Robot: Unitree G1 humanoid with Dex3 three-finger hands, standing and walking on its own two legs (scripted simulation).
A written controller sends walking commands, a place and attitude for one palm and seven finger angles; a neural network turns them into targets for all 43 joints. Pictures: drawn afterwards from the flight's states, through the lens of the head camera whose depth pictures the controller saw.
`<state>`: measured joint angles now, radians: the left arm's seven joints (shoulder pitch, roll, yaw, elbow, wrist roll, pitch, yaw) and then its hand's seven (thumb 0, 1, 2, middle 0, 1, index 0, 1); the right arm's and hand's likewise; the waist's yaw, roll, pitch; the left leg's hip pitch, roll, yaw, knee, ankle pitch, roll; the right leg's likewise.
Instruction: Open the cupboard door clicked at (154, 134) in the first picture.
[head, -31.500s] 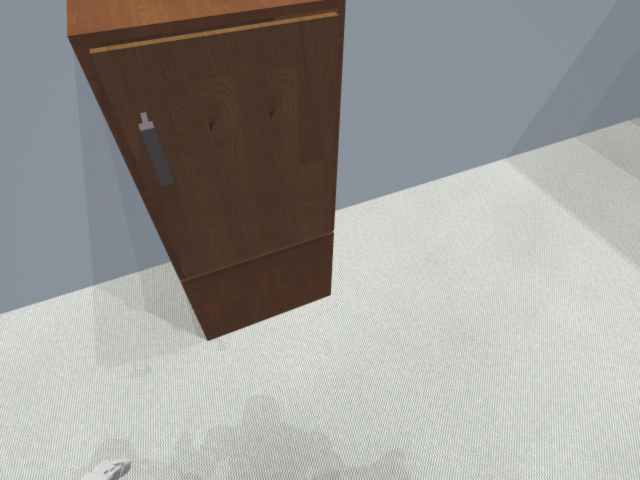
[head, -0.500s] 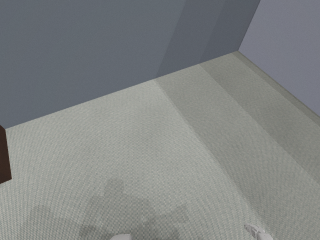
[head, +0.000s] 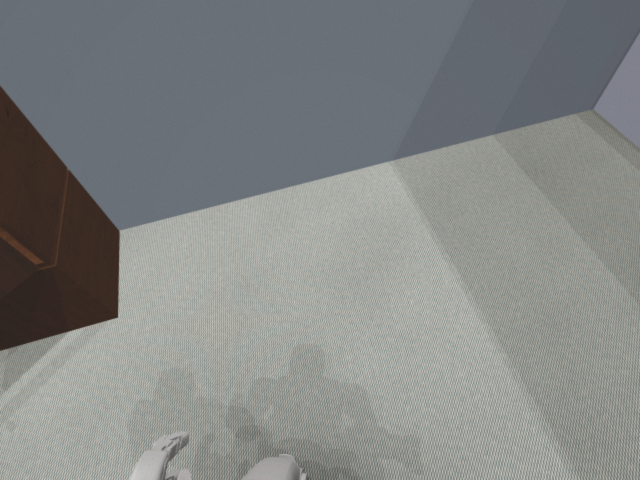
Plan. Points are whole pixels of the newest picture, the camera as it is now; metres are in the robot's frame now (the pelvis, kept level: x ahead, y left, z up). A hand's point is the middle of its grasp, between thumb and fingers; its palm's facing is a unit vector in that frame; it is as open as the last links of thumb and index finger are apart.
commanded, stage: turn to face it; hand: left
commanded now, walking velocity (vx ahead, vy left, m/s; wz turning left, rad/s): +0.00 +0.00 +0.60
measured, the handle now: out of the picture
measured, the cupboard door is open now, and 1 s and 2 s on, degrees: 39 39 39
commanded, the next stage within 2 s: take the last steps up to it in 1.54 s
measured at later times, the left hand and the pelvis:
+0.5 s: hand out of the picture -0.03 +0.25 -0.19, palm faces +0.35 -0.90 -0.25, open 7.4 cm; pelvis +0.01 +0.03 -0.01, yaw +19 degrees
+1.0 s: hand out of the picture +0.04 +0.23 -0.14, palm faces +0.52 -0.81 -0.27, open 7.4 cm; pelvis +0.04 +0.00 +0.00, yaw +35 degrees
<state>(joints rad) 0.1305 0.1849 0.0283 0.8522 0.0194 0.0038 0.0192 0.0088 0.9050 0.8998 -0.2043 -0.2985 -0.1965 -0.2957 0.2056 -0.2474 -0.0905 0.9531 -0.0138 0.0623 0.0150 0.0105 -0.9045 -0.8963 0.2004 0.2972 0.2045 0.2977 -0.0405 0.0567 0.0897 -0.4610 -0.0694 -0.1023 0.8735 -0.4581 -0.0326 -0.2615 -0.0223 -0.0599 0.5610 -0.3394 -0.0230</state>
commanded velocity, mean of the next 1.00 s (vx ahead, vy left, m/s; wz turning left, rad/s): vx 0.00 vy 0.00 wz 0.60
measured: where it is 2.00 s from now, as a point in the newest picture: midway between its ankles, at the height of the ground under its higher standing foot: outside the picture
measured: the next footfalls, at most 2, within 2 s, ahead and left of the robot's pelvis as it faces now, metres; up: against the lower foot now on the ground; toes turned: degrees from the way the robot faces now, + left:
left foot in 0.40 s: +0.04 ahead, +0.13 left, +0.00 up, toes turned +21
right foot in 0.92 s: +0.12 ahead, -0.09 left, +0.00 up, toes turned +32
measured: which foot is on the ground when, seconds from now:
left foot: up 0.00-0.38, down 0.40-0.92, up 0.94-1.00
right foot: down 0.00-0.40, up 0.42-0.90, down 0.92-1.00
